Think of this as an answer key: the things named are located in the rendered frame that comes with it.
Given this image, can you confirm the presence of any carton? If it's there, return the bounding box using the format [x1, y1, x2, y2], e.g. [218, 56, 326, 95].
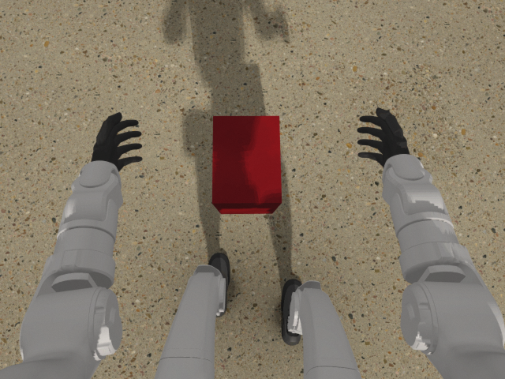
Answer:
[212, 116, 282, 214]

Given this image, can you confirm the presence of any left robot forearm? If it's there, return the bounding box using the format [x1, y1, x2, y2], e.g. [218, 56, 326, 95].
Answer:
[20, 160, 123, 359]

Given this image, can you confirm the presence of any robot right hand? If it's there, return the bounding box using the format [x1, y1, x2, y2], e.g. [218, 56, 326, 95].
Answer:
[357, 108, 410, 168]

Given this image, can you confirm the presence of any robot left hand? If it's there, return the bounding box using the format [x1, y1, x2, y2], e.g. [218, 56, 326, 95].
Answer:
[91, 112, 142, 172]

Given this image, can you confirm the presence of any right robot upper arm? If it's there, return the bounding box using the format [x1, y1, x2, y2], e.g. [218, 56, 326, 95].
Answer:
[400, 281, 505, 379]

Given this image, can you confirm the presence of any robot right foot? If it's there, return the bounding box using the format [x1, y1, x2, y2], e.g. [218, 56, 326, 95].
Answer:
[281, 279, 302, 346]

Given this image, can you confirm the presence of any right robot forearm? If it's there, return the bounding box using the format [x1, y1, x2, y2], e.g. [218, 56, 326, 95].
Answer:
[382, 154, 505, 345]

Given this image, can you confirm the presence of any left robot upper arm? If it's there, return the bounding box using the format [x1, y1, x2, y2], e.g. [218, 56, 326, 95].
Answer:
[0, 287, 122, 379]

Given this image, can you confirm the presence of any robot right shin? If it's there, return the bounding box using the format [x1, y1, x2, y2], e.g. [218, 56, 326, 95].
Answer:
[287, 280, 330, 335]

